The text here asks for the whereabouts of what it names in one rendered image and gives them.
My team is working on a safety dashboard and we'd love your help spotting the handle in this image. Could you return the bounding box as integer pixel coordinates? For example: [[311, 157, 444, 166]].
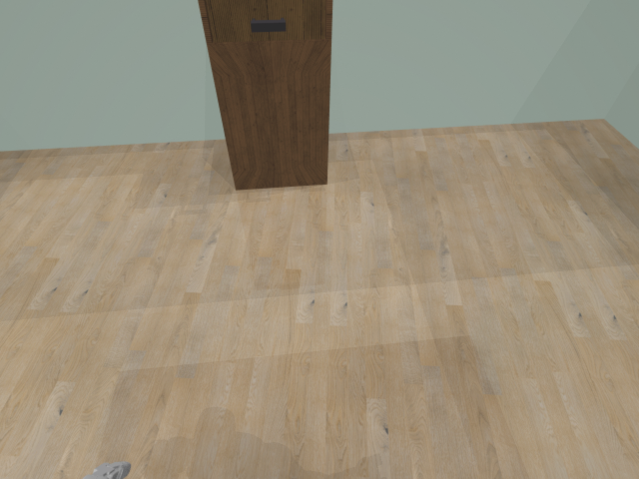
[[251, 18, 286, 32]]

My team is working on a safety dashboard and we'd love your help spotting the cabinet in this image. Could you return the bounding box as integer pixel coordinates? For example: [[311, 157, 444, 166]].
[[198, 0, 332, 191]]

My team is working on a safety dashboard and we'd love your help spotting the drawer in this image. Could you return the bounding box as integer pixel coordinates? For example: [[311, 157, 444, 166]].
[[206, 0, 325, 43]]

